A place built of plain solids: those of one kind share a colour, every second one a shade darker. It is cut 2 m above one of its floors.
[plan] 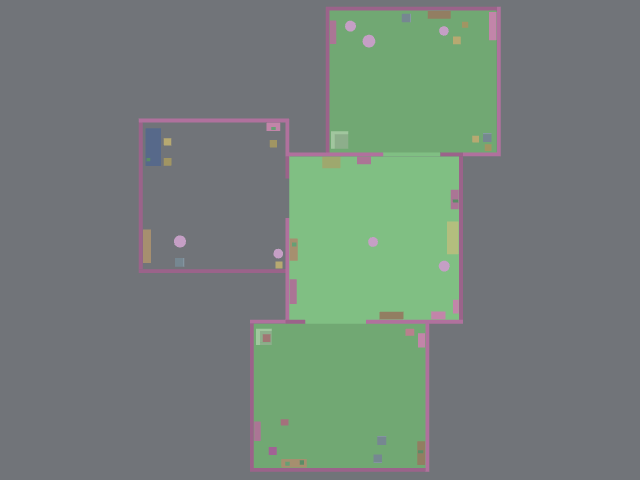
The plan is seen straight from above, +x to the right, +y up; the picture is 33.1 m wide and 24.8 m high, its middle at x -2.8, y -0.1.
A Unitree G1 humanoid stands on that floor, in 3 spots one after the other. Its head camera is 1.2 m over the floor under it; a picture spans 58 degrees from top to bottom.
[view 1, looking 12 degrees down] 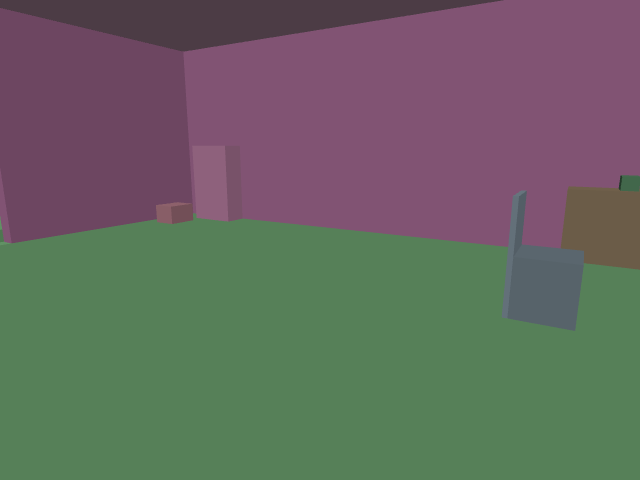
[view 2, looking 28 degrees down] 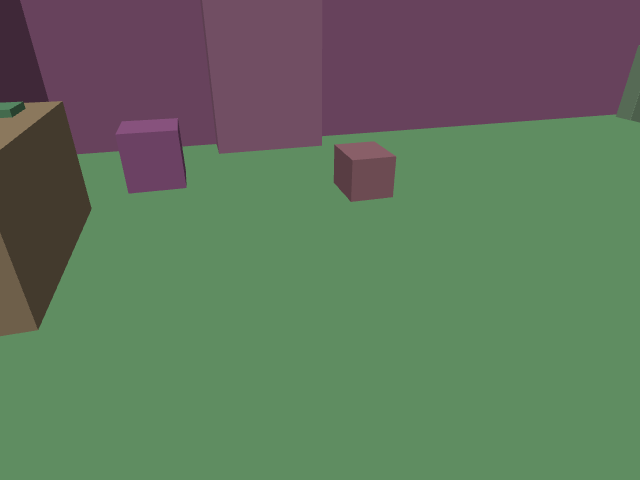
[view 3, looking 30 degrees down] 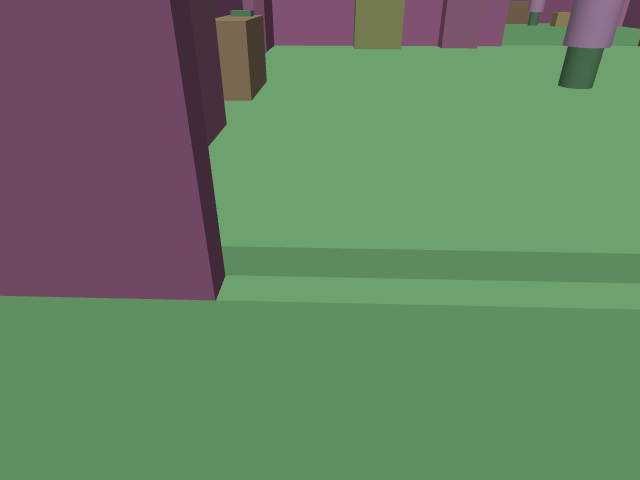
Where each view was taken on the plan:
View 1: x -3.04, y -10.62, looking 31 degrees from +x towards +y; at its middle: floor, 5.77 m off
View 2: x -1.77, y -10.67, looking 164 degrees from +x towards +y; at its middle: floor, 2.56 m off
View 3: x -3.04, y -5.94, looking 92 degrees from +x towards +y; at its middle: floor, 2.08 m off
